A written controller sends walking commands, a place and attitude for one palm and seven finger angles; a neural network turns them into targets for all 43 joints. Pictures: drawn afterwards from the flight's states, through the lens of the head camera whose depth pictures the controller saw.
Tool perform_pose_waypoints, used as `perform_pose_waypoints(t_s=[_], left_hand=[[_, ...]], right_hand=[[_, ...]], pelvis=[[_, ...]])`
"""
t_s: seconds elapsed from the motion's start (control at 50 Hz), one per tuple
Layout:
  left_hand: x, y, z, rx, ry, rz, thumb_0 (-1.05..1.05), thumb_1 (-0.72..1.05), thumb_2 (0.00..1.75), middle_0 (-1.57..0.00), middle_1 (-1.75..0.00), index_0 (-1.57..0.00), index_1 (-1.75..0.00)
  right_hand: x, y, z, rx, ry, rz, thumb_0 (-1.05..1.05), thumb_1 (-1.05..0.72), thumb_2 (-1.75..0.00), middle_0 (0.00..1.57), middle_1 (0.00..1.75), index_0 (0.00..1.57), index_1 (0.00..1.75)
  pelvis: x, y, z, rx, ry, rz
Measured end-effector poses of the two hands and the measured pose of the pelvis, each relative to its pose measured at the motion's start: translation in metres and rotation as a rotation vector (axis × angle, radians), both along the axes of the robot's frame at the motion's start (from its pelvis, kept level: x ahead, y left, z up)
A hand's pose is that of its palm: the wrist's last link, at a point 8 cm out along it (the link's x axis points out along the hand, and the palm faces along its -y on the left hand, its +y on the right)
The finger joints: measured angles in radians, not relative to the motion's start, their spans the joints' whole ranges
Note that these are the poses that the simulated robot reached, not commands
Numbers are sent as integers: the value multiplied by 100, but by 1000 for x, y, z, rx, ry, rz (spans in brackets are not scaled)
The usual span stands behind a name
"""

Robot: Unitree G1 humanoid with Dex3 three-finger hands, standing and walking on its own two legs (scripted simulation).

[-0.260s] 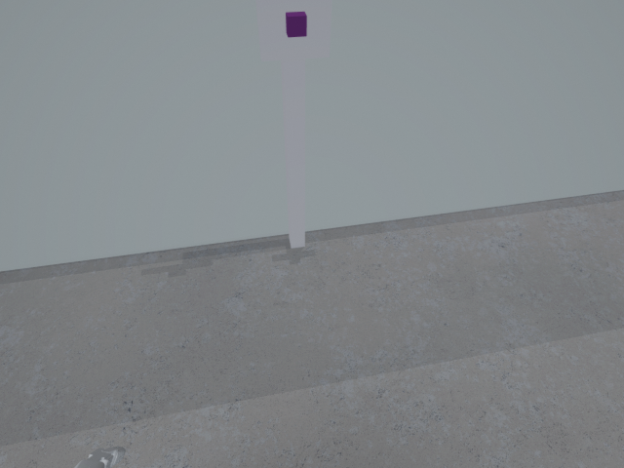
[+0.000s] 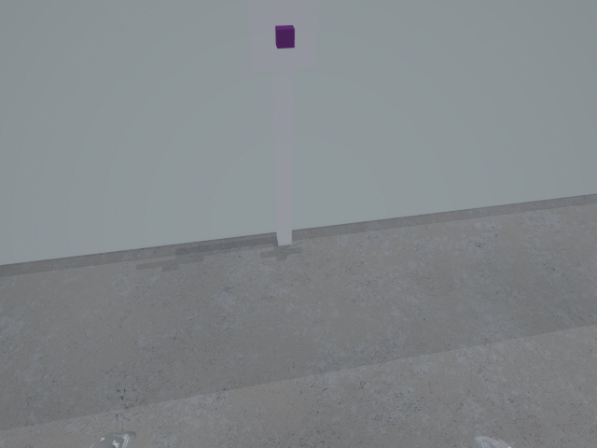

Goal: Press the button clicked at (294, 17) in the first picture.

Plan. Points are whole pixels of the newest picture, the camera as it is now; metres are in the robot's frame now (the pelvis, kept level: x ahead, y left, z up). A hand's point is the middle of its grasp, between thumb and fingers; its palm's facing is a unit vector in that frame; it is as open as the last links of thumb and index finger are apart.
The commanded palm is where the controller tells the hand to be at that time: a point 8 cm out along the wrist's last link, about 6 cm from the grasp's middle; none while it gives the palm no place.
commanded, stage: stand and wait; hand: left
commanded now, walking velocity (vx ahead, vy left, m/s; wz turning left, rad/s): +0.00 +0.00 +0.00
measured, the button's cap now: (284, 36) +1.05 +0.10 +0.13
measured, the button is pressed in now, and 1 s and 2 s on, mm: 0 0 0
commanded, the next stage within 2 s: look at it before walking up in 0.78 s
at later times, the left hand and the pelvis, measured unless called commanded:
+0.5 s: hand out of the picture +0.04 +0.24 -0.15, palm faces -0.02 -0.94 -0.35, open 7.4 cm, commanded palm none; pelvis -0.02 -0.01 +0.00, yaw +0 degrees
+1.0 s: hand out of the picture +0.05 +0.24 -0.15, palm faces -0.03 -0.94 -0.33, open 7.4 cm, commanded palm none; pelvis -0.03 -0.01 +0.01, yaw +0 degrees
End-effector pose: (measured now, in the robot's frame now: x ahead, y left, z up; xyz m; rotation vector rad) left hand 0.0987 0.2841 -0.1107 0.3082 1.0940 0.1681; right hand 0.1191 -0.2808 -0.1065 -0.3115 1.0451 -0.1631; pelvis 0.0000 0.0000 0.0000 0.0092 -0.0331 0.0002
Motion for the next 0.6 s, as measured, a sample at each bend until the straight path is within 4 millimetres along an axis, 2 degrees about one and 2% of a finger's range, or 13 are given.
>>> perform_pose_waypoints(t_s=[0.34,0.46,0.6], left_hand=[[-54,4,-4,17,125,41,1,90,90,-21,-30,-20,-30],[-60,3,-3,22,132,41,1,90,90,-21,-30,-20,-30],[-57,0,-2,19,109,32,1,90,90,-21,-30,-20,-30]], right_hand=[[-65,-23,-9,-23,156,-51,0,-91,-89,20,29,20,30],[-79,-24,-11,-18,179,-62,0,-91,-89,20,29,20,30],[-83,-23,-11,-9,171,-63,0,-91,-89,20,29,20,30]], pelvis=[[-16,-8,4,-2,-9,2],[-20,-9,4,-2,-11,1],[-25,-10,5,-2,-14,0]])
